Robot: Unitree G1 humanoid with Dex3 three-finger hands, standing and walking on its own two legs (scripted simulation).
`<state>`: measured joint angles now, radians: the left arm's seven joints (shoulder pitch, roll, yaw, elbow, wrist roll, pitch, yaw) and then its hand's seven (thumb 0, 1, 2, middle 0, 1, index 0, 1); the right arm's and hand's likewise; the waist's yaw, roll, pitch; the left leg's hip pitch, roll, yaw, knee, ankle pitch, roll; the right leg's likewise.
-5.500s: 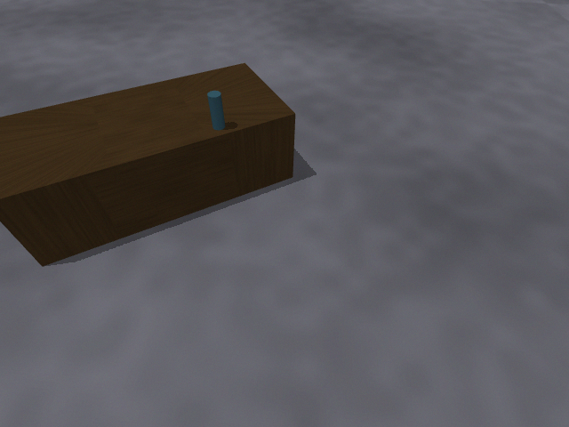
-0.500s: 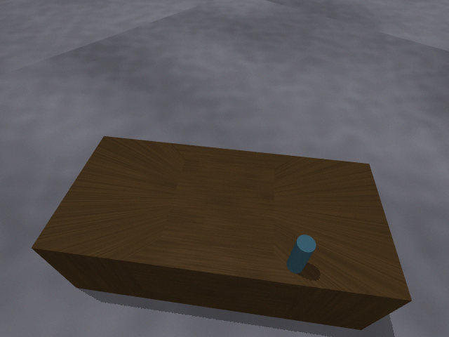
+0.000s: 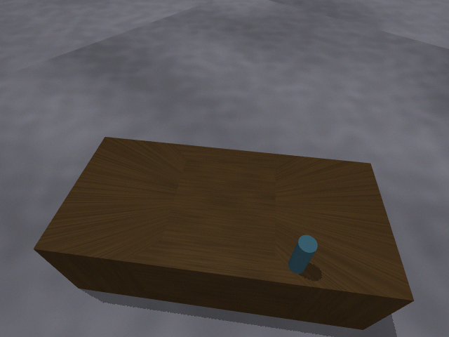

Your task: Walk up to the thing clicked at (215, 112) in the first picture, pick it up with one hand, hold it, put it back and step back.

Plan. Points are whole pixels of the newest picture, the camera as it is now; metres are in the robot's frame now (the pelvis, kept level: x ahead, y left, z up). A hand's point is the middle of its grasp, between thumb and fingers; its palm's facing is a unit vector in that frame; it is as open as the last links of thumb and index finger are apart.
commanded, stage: stand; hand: right
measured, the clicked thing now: (301, 255) +0.41 -0.22 -0.31
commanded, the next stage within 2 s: none
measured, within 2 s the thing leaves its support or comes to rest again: neither
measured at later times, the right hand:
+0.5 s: hand out of the picture +0.06 -0.27 -0.15, palm faces -0.02 +0.94 -0.34, open 7.4 cm
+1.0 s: hand out of the picture +0.04 -0.27 -0.16, palm faces -0.02 +0.94 -0.34, open 7.4 cm
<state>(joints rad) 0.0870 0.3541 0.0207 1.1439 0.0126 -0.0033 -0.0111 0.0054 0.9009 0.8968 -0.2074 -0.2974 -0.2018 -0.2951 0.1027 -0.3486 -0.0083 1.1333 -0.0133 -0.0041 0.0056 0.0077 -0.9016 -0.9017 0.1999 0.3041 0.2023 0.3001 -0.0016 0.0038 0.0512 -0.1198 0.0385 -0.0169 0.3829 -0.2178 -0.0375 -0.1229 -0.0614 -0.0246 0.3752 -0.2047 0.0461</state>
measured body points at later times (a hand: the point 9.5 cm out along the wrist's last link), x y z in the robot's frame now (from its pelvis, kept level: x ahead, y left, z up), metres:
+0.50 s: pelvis -0.02 -0.01 +0.00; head -0.02 -0.01 +0.45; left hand +0.05 +0.29 -0.13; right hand +0.06 -0.31 -0.13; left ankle +0.00 +0.14 -0.74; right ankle +0.00 -0.15 -0.74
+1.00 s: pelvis -0.02 -0.01 +0.00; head -0.02 -0.01 +0.45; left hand +0.05 +0.29 -0.13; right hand +0.04 -0.32 -0.13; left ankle +0.00 +0.14 -0.74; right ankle +0.00 -0.15 -0.74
